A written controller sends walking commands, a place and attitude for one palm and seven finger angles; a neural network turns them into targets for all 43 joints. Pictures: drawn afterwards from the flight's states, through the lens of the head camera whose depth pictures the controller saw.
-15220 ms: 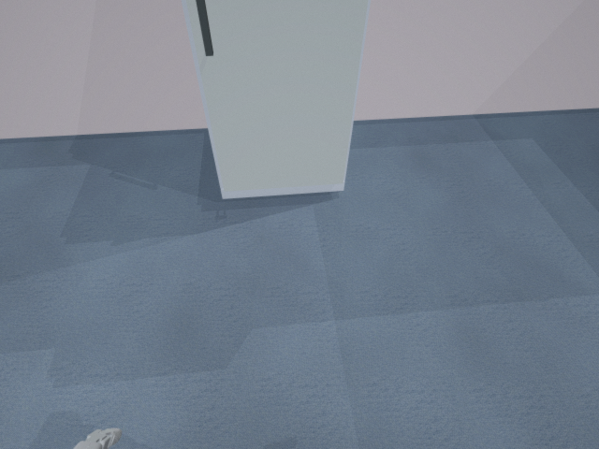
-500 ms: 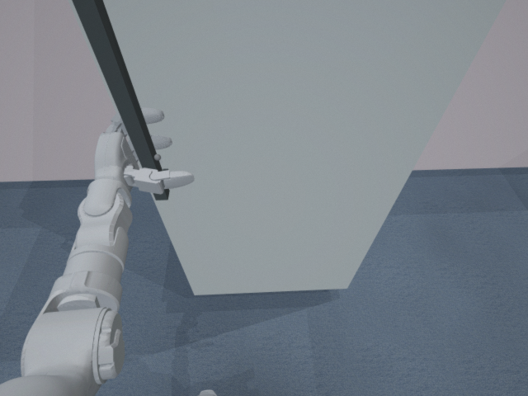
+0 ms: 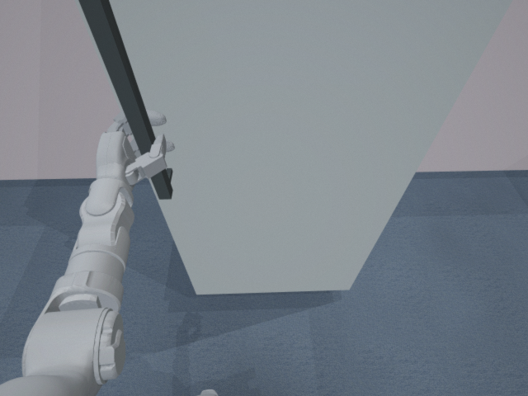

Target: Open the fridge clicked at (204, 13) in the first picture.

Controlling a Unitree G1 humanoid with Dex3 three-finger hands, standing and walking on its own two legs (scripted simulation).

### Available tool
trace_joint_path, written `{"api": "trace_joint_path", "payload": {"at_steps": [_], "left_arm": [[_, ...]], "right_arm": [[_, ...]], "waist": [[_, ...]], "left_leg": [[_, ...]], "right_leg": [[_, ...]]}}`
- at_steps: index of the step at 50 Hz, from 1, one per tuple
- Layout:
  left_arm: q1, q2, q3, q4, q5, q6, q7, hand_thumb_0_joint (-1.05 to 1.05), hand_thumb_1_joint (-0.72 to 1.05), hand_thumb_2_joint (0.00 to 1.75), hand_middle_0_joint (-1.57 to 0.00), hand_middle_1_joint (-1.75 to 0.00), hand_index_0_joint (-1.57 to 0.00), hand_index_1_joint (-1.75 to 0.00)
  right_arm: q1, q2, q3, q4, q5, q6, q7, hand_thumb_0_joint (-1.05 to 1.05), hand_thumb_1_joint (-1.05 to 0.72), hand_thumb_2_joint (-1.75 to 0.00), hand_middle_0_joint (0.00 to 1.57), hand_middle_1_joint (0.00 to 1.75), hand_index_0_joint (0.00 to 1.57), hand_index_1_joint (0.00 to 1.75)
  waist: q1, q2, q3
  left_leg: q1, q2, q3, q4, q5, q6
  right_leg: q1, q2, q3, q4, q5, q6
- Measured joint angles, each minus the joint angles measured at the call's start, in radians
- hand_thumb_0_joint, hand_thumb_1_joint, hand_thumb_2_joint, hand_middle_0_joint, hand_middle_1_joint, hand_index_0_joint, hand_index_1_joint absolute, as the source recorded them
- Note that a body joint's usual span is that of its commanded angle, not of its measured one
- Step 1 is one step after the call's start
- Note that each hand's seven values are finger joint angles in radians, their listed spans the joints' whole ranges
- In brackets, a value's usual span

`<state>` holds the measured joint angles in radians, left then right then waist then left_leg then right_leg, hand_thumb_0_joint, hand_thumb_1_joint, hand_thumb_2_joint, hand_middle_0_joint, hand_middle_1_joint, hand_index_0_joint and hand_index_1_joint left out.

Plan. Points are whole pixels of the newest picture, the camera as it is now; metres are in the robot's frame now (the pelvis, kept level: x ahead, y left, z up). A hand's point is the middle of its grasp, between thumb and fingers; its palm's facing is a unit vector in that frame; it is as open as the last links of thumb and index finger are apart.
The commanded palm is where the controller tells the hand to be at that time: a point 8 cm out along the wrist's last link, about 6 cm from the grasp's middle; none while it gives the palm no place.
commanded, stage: grip the handle and tug to test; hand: left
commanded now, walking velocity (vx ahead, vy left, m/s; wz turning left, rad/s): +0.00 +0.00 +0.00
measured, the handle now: (133, 86) +0.49 +0.19 +0.21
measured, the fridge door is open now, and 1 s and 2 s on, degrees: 0 0 28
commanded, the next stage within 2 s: pull the door a little, standing still in 0.66 s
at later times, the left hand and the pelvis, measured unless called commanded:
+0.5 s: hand (159, 157) +0.44 +0.16 +0.13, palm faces +0.04 -1.00 +0.01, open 5.6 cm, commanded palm +0.39 +0.21 +0.12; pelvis +0.01 +0.00 +0.00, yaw -1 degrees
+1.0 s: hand (159, 158) +0.44 +0.16 +0.13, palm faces +0.04 -1.00 +0.01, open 5.7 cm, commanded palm +0.38 +0.21 +0.12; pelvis +0.04 +0.00 +0.01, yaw -1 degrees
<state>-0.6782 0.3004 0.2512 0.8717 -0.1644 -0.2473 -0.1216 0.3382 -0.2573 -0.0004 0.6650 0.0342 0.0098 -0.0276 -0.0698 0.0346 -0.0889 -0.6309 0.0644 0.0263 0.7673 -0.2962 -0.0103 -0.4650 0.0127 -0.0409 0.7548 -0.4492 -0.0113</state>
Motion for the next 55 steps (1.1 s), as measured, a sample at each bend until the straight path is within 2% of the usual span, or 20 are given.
{"api": "trace_joint_path", "payload": {"at_steps": [17, 27, 40, 47, 55], "left_arm": [[0.013, 0.004, 0.008, -0.011, 0.0, 0.003, -0.002, 0.01, 0.72, 0.81, -0.41, -1.4, -0.39, -1.4], [0.124, -0.006, 0.012, -0.149, -0.02, 0.044, 0.013, 0.01, 0.75, 0.79, -0.36, -1.4, -0.35, -1.4], [0.263, -0.041, -0.006, -0.361, -0.035, 0.119, 0.023, 0.01, 0.76, 0.78, -0.33, -1.4, -0.33, -1.4], [0.259, -0.056, -0.026, -0.372, -0.024, 0.131, 0.012, 0.01, 0.74, 0.79, -0.36, -1.4, -0.36, -1.4], [0.373, -0.062, -0.024, -0.483, -0.046, 0.161, 0.021, 0.01, 0.75, 0.79, -0.31, -1.4, -0.32, -1.4]], "right_arm": [[0.002, 0.001, 0.0, -0.002, 0.0, 0.003, 0.002, 0.01, -0.9, -0.9, 0.2, 0.3, 0.21, 0.3], [0.005, 0.001, -0.004, -0.031, 0.005, 0.002, 0.011, 0.01, -0.9, -0.9, 0.2, 0.3, 0.2, 0.3], [-0.021, 0.007, -0.009, -0.063, 0.007, 0.008, 0.016, 0.01, -0.9, -0.9, 0.2, 0.3, 0.2, 0.3], [-0.044, 0.01, -0.006, -0.056, 0.001, 0.019, 0.01, 0.01, -0.9, -0.9, 0.2, 0.3, 0.2, 0.3], [-0.047, 0.018, -0.003, -0.09, 0.003, 0.018, 0.019, 0.01, -0.9, -0.9, 0.2, 0.3, 0.2, 0.3]], "waist": [[-0.005, 0.0, -0.001], [-0.008, 0.003, -0.009], [0.008, -0.001, -0.016], [0.026, -0.005, -0.018], [0.019, 0.005, -0.026]], "left_leg": [[0.005, 0.002, 0.005, -0.004, 0.001, 0.001], [0.043, 0.007, 0.029, -0.024, -0.012, 0.003], [0.097, 0.0, 0.043, -0.057, -0.032, 0.004], [0.105, -0.007, 0.028, -0.062, -0.036, 0.002], [0.156, -0.002, 0.04, -0.104, -0.036, 0.001]], "right_leg": [[0.002, 0.002, 0.006, -0.003, 0.003, 0.001], [0.031, 0.003, 0.03, -0.027, 0.003, 0.004], [0.084, -0.003, 0.042, -0.069, 0.0, 0.008], [0.1, -0.008, 0.027, -0.077, -0.004, 0.007], [0.131, -0.004, 0.038, -0.095, 0.024, 0.008]]}}
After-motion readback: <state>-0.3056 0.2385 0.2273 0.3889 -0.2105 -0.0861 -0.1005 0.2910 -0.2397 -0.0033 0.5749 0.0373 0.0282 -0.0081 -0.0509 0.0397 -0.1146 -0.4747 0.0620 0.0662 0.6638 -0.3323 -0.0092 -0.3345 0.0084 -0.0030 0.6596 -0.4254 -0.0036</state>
